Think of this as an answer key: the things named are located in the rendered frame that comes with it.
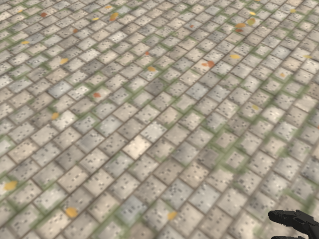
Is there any robot right hand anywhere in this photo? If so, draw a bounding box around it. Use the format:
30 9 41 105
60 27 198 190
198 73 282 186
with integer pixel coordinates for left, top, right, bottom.
268 209 319 239

